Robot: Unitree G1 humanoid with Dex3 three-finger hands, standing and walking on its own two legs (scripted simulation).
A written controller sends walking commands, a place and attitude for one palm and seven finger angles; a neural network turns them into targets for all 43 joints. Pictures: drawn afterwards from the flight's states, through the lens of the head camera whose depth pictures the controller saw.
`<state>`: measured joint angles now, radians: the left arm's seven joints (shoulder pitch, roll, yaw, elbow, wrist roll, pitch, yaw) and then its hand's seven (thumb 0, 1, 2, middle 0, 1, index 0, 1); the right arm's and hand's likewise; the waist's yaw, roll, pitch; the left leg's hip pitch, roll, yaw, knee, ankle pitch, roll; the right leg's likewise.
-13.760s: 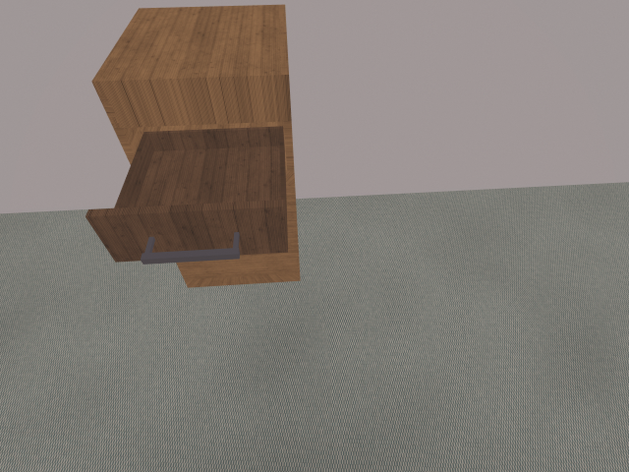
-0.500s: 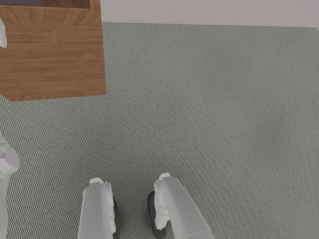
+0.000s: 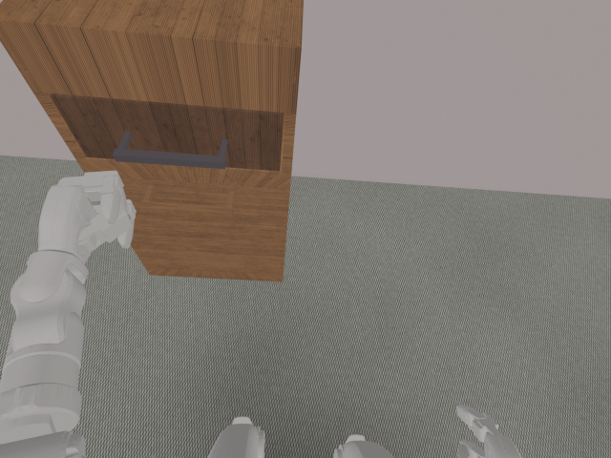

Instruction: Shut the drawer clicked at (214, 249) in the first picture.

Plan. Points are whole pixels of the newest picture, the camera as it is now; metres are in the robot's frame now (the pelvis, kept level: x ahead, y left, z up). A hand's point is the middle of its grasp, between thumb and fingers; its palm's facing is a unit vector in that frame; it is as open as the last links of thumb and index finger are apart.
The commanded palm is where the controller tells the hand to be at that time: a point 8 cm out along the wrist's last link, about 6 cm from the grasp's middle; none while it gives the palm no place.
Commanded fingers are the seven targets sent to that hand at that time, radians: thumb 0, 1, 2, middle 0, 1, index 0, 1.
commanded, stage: draw the hand back to the body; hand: left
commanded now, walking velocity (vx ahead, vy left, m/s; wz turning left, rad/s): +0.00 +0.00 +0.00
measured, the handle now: (173, 150) +0.62 +0.25 -0.06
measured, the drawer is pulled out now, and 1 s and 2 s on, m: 0.00 0.00 0.00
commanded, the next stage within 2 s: step back with the hand held close in 0.94 s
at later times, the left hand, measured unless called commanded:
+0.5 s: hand (51, 272) +0.27 +0.23 +0.17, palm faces +0.31 -0.90 -0.31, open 3.2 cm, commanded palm +0.21 +0.27 +0.19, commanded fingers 0.00 0.90 0.90 -1.40 -1.60 -1.40 -1.60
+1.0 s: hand out of the picture +0.19 +0.21 +0.22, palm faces +0.41 -0.83 -0.38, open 3.2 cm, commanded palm +0.14 +0.25 +0.25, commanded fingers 0.00 0.90 0.90 -1.40 -1.60 -1.40 -1.60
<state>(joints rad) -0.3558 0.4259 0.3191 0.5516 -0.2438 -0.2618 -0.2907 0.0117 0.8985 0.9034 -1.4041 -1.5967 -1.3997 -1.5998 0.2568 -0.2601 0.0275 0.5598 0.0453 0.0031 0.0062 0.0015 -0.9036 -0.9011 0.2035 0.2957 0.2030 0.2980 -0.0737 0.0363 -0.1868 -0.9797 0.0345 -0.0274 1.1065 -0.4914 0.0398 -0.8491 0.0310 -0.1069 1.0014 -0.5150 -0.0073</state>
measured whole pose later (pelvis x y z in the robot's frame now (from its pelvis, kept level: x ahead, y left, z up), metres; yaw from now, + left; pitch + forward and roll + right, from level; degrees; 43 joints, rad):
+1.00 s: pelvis +0.02 -0.03 +0.08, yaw +1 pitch -3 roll +0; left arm 0.54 0.31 0.28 -0.41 -0.10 -0.09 0.10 0.01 0.89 0.90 -1.41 -1.60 -1.40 -1.60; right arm 0.20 -0.22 0.02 0.58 0.03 -0.09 -0.07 0.01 -0.90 -0.90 0.20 0.30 0.20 0.30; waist 0.06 0.09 -0.01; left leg -0.18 0.02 0.02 0.50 -0.27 0.00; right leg -0.09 0.03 -0.06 0.45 -0.31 -0.04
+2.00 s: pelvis -0.10 +0.02 +0.06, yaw +1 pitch +0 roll -4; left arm 0.59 0.39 0.37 -0.62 -0.03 -0.26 0.16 0.01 0.89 0.90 -1.41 -1.60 -1.41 -1.60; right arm 0.21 -0.22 -0.01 0.57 -0.01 -0.08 -0.07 0.01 -0.90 -0.90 0.20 0.30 0.20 0.30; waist -0.02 0.02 0.06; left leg -0.48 0.00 0.02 0.62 -0.17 0.07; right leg -0.39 0.03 -0.02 0.59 -0.24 0.02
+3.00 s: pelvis -0.23 +0.03 +0.07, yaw -2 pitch +0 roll -2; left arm 0.70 0.43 0.40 -0.65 -0.06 -0.25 0.14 0.01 0.89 0.90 -1.41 -1.60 -1.40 -1.60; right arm 0.19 -0.16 0.02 0.58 0.02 -0.09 -0.02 0.01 -0.90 -0.90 0.20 0.30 0.20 0.30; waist -0.03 0.03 0.01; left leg -0.33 0.04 0.03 0.57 -0.25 0.00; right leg -0.21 0.01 -0.05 0.49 -0.29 -0.01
